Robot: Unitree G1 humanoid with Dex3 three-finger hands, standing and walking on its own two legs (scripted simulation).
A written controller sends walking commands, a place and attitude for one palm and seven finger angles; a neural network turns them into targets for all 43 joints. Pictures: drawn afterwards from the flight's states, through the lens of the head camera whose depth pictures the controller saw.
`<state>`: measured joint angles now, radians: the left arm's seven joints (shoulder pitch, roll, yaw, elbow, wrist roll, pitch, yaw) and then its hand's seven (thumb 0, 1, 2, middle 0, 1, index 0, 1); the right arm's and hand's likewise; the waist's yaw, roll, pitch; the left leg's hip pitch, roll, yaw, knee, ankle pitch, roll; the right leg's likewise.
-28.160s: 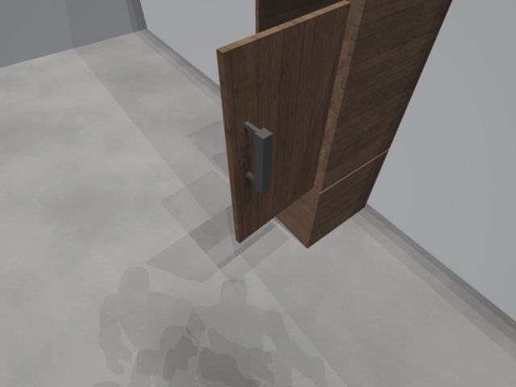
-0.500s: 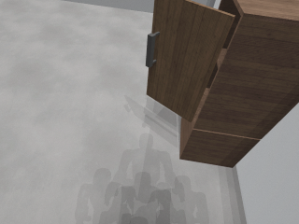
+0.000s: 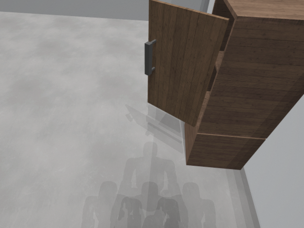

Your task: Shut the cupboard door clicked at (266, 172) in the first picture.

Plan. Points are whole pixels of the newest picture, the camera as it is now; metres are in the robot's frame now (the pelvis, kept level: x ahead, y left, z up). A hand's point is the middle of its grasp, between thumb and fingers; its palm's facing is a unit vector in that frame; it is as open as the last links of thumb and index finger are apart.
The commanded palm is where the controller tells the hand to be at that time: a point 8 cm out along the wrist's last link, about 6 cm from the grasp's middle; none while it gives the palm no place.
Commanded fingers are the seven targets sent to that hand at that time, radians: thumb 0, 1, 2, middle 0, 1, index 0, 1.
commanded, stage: let the arm hang, fingers relaxed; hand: left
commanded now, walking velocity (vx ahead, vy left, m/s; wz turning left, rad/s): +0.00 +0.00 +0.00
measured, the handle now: (151, 57) +0.87 +0.05 +0.00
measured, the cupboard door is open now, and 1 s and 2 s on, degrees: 58 58 58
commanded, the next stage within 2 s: look to check the result in 0.22 s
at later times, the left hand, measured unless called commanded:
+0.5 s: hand out of the picture -0.03 +0.15 -0.18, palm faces +0.04 -0.98 -0.17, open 7.4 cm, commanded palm none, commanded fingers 0.00 0.90 0.90 -0.20 -0.30 -0.20 -0.30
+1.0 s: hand out of the picture +0.00 +0.15 -0.18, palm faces +0.05 -0.98 -0.19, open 7.4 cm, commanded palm none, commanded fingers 0.00 0.90 0.90 -0.20 -0.30 -0.20 -0.30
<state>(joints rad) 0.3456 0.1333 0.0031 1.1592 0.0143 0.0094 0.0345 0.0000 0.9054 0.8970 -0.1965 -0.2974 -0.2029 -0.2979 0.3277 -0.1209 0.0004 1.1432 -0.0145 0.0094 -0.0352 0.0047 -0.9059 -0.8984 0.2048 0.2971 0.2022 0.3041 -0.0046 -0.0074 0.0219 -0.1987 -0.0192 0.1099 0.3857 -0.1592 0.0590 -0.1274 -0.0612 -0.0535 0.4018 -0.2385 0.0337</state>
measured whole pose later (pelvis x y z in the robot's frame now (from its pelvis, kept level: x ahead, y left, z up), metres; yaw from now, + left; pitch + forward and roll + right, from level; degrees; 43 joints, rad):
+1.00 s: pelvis +0.01 -0.02 +0.00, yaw +1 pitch -2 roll +0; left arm 0.28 0.15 0.02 1.13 0.01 0.00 0.04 0.00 0.90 0.90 -0.20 -0.30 -0.20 -0.30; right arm 0.27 -0.14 -0.01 1.12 -0.01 0.01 -0.03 0.00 -0.91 -0.90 0.20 0.30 0.20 0.30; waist -0.02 -0.01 0.05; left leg -0.21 0.00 0.08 0.43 -0.19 0.03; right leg -0.11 -0.04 -0.08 0.42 -0.27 0.02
